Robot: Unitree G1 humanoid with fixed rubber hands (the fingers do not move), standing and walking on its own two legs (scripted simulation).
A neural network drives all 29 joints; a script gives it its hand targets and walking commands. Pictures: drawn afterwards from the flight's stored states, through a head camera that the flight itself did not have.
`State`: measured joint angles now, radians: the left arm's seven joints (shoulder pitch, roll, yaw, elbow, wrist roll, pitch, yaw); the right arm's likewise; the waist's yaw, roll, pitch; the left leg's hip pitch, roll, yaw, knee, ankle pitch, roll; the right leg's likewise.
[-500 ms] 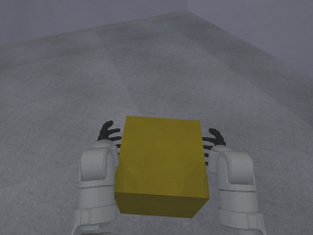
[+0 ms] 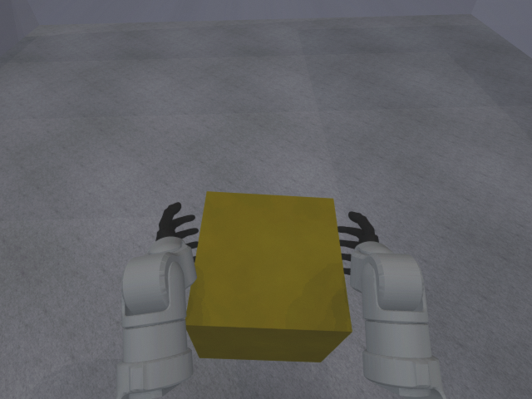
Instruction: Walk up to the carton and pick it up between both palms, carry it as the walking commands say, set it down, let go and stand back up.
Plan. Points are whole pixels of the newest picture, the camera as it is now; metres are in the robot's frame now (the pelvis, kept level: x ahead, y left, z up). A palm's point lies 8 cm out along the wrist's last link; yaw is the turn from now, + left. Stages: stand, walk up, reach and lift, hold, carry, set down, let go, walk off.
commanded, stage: carry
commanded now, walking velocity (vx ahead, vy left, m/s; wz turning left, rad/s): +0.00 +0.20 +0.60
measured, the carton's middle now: (265, 279) +0.31 +0.02 +0.00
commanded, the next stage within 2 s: none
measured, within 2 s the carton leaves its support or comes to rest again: neither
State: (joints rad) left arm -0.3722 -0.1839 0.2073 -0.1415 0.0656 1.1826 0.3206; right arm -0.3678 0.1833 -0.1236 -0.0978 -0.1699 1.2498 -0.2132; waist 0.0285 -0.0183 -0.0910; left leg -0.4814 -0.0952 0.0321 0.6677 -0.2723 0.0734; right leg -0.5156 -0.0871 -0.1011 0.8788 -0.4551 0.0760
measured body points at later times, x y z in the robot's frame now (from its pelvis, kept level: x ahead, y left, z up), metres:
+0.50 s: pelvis -0.11 +0.10 +0.00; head -0.10 +0.11 +0.45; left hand +0.13 +0.34 +0.07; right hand +0.22 +0.07 +0.07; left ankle -0.07 +0.21 -0.71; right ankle -0.08 -0.03 -0.67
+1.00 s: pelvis -0.25 +0.19 +0.00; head -0.25 +0.20 +0.45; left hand -0.07 +0.48 +0.07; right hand +0.08 +0.24 +0.07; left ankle -0.25 +0.31 -0.71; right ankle -0.17 +0.05 -0.67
